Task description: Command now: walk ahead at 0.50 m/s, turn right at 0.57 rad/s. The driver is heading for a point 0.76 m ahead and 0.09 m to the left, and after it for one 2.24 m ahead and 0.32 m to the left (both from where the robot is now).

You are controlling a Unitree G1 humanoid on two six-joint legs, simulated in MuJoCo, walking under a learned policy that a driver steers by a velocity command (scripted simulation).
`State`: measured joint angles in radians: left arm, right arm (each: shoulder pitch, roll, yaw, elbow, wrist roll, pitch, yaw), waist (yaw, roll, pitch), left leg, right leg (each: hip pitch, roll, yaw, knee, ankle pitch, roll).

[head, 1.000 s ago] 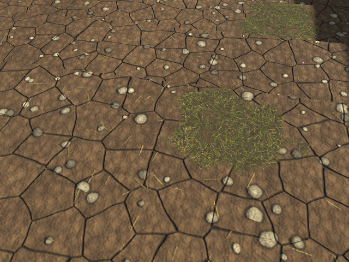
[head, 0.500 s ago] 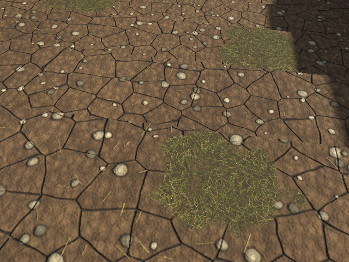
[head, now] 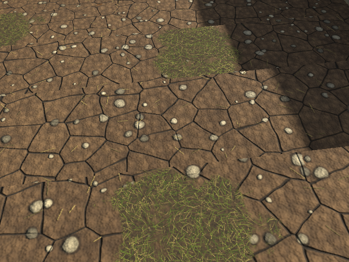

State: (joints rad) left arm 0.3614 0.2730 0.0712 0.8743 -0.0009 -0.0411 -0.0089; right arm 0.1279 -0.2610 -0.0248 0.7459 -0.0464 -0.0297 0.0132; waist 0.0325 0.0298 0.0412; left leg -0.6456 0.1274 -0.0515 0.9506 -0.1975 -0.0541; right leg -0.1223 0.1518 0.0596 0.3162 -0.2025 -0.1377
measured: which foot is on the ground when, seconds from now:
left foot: up 0.00-0.22, down 0.24-0.72, up 0.74-1.00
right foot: down 0.00-0.24, up 0.26-0.70, down 0.72-1.00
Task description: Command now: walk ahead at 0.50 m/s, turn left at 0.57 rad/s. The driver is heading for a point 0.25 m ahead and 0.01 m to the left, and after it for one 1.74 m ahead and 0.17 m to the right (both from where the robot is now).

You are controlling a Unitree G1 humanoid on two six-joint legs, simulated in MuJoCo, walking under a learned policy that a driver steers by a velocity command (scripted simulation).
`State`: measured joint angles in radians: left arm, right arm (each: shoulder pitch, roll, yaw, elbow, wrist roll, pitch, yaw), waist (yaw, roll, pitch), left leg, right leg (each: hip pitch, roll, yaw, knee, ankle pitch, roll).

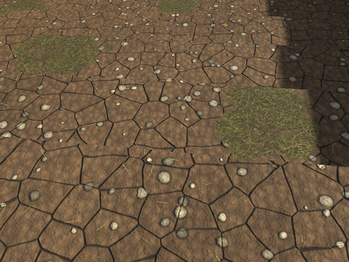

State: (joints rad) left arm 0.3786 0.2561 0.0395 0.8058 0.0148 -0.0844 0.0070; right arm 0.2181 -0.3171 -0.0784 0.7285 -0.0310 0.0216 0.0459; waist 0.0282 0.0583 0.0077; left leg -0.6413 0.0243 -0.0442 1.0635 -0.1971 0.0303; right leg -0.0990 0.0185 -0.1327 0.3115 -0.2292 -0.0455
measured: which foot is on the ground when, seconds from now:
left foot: up 0.00-0.22, down 0.24-0.94, up 0.96-1.00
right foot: down 0.00-0.24, up 0.26-0.92, down 0.94-1.00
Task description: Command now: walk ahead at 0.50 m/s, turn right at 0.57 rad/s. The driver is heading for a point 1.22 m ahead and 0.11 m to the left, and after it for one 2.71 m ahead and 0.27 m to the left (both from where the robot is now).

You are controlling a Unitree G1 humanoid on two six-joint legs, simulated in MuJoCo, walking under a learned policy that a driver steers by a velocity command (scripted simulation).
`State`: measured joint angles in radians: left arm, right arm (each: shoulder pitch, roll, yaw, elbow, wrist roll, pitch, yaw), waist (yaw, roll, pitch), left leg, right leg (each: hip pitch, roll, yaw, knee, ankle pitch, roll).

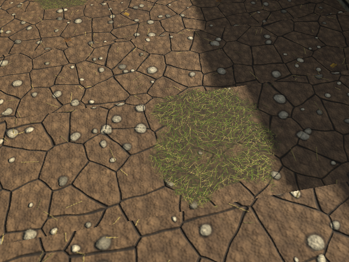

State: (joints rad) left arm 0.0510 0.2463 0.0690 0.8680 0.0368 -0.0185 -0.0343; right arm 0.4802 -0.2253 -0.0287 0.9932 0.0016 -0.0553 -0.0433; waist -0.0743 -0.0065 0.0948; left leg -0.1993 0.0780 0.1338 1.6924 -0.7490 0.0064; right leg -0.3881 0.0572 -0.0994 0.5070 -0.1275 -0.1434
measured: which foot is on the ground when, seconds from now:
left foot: up 0.00-0.36, down 0.38-1.00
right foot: down 0.00-0.40, up 0.42-0.98, down 1.00-1.00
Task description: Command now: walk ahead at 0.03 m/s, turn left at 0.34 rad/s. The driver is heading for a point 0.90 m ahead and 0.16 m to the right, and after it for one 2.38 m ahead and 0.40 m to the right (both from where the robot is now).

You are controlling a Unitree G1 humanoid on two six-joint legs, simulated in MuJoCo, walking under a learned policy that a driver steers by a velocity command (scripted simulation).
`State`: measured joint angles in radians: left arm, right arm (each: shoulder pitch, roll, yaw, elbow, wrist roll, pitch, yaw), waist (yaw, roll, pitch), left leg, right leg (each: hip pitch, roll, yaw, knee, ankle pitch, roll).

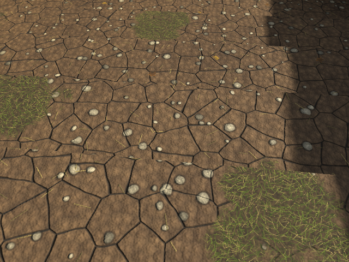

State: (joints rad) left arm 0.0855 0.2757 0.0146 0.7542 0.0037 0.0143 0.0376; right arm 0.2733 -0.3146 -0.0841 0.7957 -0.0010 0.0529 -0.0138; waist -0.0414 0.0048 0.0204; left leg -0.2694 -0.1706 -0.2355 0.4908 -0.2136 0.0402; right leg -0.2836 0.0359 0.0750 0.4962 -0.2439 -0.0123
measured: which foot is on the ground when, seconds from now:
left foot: down 0.00-0.00, up 0.02-0.40, down 0.42-0.86, up 0.88-1.00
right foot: down 0.00-0.42, up 0.44-0.82, down 0.84-1.00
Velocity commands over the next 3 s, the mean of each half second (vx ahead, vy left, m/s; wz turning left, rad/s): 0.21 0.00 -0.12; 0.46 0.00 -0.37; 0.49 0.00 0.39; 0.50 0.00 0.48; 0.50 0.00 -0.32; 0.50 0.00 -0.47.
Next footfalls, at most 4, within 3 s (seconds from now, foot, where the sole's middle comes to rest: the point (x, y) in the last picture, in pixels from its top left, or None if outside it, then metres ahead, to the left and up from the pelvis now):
0.42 left None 0.06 0.10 -0.77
0.84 right None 0.22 -0.19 -0.77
1.30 left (222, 249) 0.59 -0.18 -0.93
1.68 right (261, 197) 0.82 -0.39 -0.93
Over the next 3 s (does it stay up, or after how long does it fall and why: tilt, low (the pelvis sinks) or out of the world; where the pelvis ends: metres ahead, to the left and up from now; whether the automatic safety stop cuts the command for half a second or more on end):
stays up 1.29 -0.29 -0.32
